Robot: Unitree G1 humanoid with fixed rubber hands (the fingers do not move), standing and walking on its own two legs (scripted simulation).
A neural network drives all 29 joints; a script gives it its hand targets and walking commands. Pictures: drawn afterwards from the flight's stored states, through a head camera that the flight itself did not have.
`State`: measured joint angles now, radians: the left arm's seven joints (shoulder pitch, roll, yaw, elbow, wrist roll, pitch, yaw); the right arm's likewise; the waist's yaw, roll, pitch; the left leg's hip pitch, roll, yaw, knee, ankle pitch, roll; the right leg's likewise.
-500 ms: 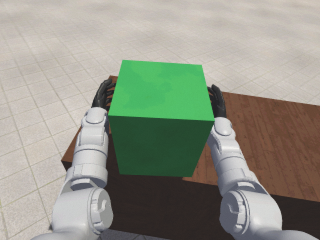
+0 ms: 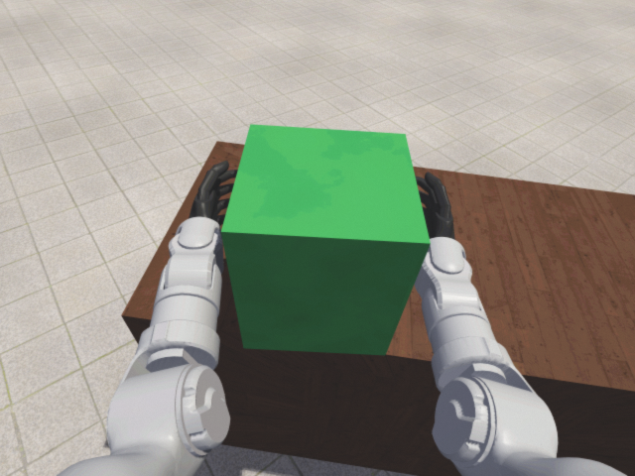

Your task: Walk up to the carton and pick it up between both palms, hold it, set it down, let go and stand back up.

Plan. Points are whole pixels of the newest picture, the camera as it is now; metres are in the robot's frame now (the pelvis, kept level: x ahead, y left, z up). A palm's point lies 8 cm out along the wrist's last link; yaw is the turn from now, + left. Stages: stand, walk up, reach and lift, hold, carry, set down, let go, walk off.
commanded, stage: set down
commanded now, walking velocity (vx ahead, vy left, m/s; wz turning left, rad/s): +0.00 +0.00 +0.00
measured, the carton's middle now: (321, 245) +0.41 +0.00 +0.07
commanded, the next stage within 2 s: none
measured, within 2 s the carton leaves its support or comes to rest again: rests again in 0.56 s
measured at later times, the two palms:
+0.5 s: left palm (208, 230) +0.41 +0.15 +0.09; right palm (430, 243) +0.39 -0.15 +0.10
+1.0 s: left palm (210, 236) +0.41 +0.15 +0.08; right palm (431, 250) +0.38 -0.15 +0.09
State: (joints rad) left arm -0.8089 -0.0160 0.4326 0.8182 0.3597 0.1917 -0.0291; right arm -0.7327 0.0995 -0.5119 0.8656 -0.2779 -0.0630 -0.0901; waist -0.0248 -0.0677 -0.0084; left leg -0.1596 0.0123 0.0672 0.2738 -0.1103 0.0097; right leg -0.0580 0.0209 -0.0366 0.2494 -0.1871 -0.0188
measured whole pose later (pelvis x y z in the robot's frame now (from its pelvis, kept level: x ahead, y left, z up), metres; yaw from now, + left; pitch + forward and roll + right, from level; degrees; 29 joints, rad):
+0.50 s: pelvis +0.00 +0.00 +0.00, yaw -1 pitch +2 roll +0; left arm -0.78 -0.03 0.45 0.84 0.37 0.11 -0.04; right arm -0.70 0.14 -0.58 0.83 -0.36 -0.12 -0.06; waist -0.01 -0.06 -0.02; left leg -0.20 0.01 0.08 0.27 -0.11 0.01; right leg -0.11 0.02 -0.02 0.25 -0.19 -0.01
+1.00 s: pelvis +0.00 +0.00 +0.00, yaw -1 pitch +2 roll +0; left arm -0.77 -0.05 0.49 0.85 0.40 0.04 -0.05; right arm -0.67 0.14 -0.59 0.82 -0.38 -0.18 -0.07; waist 0.00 -0.06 0.01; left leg -0.19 0.01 0.08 0.27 -0.11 0.02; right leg -0.10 0.02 -0.02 0.26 -0.19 -0.02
